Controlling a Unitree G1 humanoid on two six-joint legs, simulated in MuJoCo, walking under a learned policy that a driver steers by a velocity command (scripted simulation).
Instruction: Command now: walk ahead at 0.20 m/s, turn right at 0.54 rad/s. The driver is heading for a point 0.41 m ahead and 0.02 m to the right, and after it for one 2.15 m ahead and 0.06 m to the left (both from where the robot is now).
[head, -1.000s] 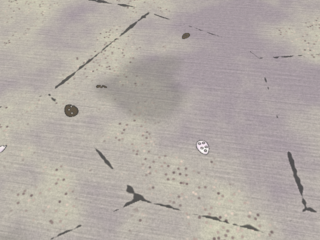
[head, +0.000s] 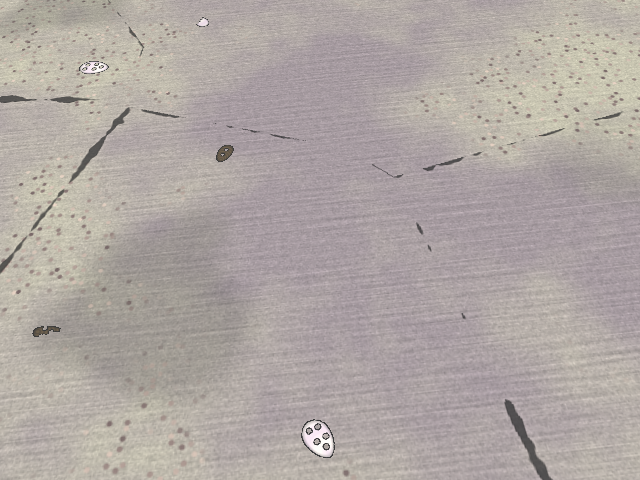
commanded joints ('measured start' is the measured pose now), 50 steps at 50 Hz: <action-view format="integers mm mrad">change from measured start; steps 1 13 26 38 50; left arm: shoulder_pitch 52 61 -29 -81 81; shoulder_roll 154 170 110 87 96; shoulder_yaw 31 37 -8 -27 -23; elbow -60 -102 -103 -115 -21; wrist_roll -2 19 39 31 6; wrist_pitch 3 46 25 -16 -58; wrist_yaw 14 42 -26 -9 6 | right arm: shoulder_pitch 60 -8 148 215 122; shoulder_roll -69 -119 -144 -162 -49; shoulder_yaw -13 2 -12 -33 -4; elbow -41 -98 -19 33 -2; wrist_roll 4 26 24 30 -1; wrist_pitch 19 6 -22 -19 0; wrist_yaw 0 -17 6 22 41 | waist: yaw -20 2 -20 3 -40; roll -93 -118 73 29 -109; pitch -130 -105 -73 -52 -62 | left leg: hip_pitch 18 179 476 289 -6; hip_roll -33 -116 96 86 -38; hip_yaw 37 -3 -254 -155 80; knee -47 -441 -924 -794 -80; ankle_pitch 71 37 -121 -142 59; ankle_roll -20 53 241 212 35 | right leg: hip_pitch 72 179 -303 63 179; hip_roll -242 -239 -120 -118 -311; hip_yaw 171 329 10 -97 29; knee -22 159 542 63 -138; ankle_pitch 815 842 -158 -60 730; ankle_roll -73 -20 118 82 -43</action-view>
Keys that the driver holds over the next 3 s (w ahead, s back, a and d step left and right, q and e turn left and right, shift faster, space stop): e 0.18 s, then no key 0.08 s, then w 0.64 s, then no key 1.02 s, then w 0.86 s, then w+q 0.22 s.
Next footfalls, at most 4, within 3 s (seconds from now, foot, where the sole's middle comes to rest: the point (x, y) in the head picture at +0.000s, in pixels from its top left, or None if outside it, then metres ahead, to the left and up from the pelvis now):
0.32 left None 0.24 0.10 -0.78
0.78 right None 0.29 -0.14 -0.78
1.22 left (371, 422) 0.55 -0.02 -0.78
1.54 right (464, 476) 0.45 -0.20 -0.78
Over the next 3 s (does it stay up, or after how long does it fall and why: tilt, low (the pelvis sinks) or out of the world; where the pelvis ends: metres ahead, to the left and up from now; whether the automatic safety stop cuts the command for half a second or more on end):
stays up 0.91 -0.17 0.00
